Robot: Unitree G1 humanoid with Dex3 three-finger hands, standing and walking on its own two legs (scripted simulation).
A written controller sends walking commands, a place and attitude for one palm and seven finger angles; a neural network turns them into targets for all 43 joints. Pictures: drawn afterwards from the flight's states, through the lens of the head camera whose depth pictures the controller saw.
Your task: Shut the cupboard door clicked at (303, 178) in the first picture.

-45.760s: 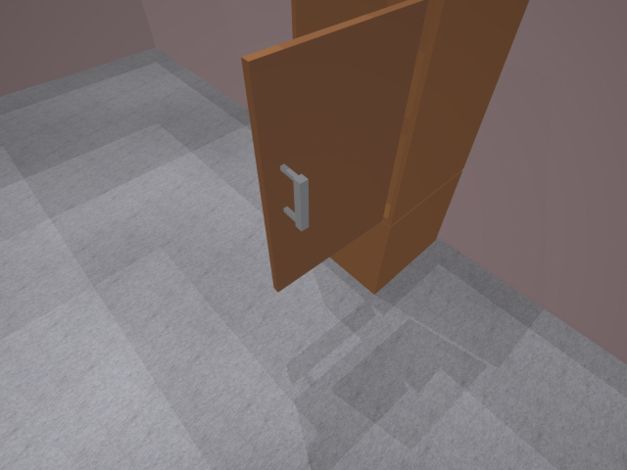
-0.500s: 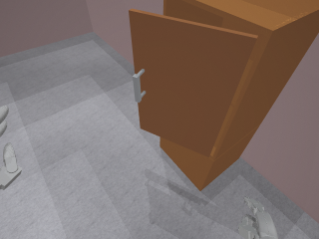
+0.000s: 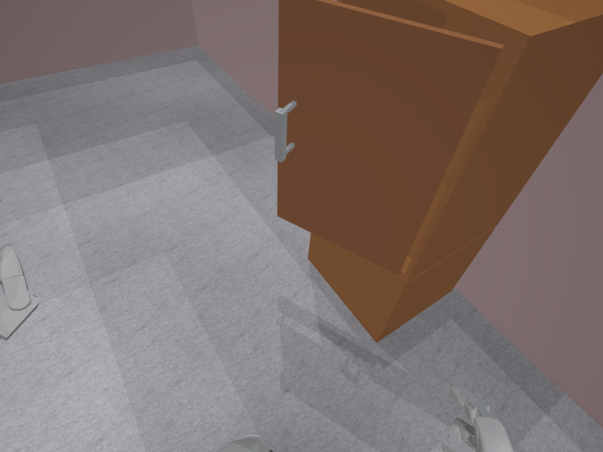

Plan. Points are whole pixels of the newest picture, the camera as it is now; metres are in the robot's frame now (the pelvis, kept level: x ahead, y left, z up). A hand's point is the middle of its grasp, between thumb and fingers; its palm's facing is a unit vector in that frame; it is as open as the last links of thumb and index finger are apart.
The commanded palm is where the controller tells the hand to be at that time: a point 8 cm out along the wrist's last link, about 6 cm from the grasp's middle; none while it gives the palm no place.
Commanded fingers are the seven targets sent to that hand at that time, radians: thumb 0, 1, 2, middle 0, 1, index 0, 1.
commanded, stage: step back with the hand held close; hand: left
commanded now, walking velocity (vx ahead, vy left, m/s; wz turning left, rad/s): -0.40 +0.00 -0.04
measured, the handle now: (285, 131) +0.75 +0.08 +0.00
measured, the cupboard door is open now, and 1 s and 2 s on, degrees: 26 26 26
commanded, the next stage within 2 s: stop stepping back and stand still in 0.52 s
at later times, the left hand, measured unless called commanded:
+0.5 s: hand out of the picture +0.10 +0.29 +0.19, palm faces +0.48 -0.80 -0.37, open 7.5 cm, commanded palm +0.04 +0.32 +0.20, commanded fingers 0.00 0.90 0.90 -0.20 -0.30 -0.20 -0.30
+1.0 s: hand out of the picture +0.00 +0.31 +0.18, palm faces +0.39 -0.84 -0.37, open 7.5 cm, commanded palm -0.07 +0.34 +0.20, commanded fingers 0.00 0.90 0.90 -0.20 -0.30 -0.20 -0.30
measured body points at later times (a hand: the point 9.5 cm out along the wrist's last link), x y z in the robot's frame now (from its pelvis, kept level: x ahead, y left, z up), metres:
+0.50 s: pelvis -0.09 +0.02 +0.01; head -0.10 +0.05 +0.45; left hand +0.07 +0.33 +0.21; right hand +0.10 -0.21 -0.05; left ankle +0.03 +0.09 -0.72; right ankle -0.08 -0.13 -0.72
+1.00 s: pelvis -0.23 +0.05 +0.02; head -0.25 +0.09 +0.46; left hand -0.02 +0.35 +0.20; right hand -0.13 -0.19 -0.07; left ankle -0.10 +0.12 -0.71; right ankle -0.27 -0.04 -0.71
